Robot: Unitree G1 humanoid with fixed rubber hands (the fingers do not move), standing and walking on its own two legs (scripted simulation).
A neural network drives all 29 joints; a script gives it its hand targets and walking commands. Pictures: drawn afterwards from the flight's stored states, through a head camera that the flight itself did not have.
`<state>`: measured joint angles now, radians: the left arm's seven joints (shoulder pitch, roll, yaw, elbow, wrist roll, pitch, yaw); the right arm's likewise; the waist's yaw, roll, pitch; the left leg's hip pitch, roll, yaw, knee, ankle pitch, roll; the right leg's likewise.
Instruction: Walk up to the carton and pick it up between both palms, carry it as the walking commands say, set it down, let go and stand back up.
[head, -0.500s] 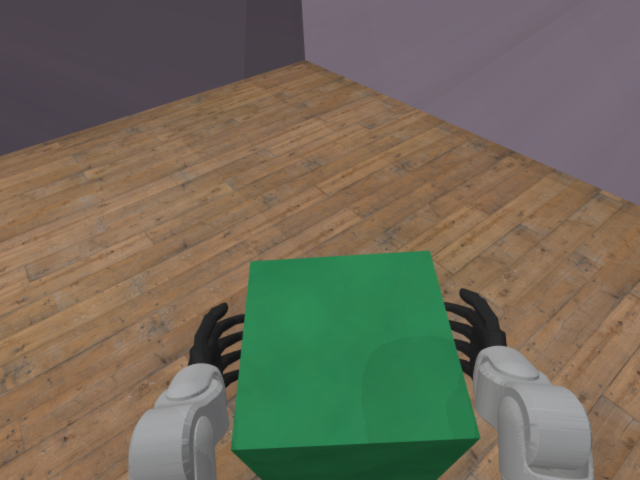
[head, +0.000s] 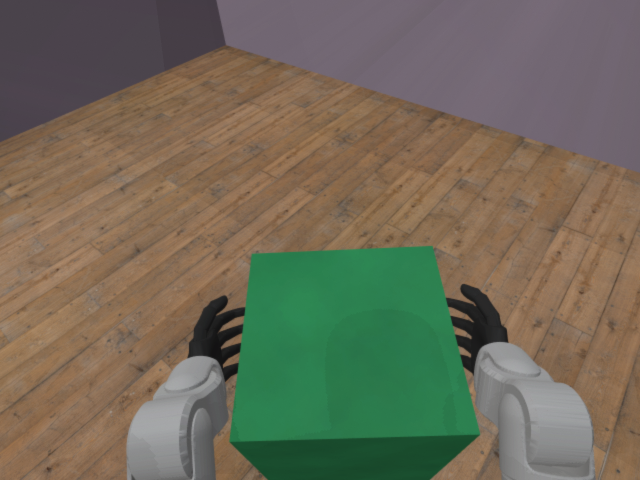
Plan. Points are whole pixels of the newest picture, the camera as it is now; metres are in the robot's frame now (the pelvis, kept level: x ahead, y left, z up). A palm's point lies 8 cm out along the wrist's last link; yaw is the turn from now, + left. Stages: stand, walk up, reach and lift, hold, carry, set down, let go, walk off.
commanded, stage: carry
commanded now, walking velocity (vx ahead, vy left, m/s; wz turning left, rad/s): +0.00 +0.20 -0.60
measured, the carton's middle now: (346, 374) +0.26 -0.01 +0.01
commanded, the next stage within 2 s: none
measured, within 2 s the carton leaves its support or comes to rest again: neither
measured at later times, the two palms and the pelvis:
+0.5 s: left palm (178, 345) +0.26 +0.17 +0.11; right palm (472, 432) +0.15 -0.11 +0.11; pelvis -0.02 +0.11 +0.01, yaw -20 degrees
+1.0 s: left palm (141, 341) +0.27 +0.22 +0.10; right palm out of the picture +0.09 -0.02 +0.10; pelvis -0.01 +0.23 +0.01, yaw -38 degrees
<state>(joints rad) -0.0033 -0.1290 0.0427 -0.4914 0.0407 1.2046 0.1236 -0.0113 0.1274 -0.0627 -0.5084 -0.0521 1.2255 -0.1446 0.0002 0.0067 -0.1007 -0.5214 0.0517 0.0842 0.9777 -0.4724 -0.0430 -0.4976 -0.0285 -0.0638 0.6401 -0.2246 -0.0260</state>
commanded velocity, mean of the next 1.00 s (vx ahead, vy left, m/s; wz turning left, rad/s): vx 0.00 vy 0.20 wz -0.60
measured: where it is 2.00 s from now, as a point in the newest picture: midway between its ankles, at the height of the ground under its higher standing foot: outside the picture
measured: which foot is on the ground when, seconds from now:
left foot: up 0.00-0.14, down 0.16-0.54, up 0.56-0.86, down 0.88-1.00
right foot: down 0.00-0.18, up 0.20-0.52, down 0.54-0.90, up 0.92-1.00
